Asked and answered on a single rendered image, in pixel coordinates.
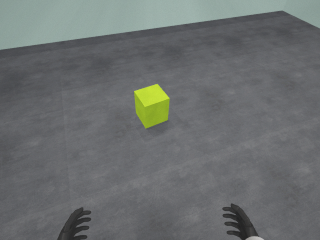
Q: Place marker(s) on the robot left hand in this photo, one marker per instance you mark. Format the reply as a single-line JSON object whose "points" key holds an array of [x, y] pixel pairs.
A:
{"points": [[69, 230]]}

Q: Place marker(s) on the robot right hand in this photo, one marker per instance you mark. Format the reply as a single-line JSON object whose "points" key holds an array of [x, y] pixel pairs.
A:
{"points": [[244, 225]]}

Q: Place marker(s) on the carton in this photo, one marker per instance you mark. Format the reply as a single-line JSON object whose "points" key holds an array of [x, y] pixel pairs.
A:
{"points": [[151, 105]]}

